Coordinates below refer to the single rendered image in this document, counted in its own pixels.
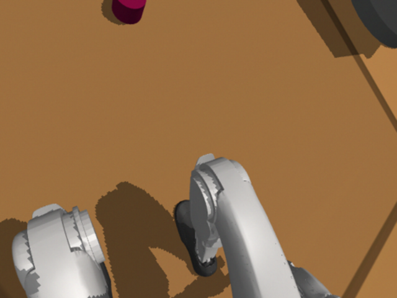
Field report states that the right robot foot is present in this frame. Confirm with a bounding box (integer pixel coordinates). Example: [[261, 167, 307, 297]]
[[174, 200, 217, 277]]

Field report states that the left robot foot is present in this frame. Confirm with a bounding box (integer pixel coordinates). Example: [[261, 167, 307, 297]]
[[100, 262, 113, 298]]

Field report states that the right robot hand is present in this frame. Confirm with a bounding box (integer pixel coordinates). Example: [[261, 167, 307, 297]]
[[287, 260, 332, 298]]

